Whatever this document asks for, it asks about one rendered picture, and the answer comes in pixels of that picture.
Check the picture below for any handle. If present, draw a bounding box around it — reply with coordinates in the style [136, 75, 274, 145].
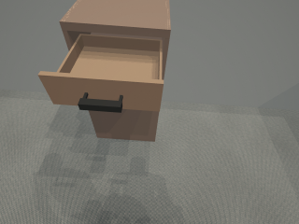
[78, 92, 123, 113]

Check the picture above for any drawer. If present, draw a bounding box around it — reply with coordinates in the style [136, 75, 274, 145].
[38, 34, 164, 112]

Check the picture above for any cabinet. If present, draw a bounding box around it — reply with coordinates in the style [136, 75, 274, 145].
[59, 0, 171, 142]

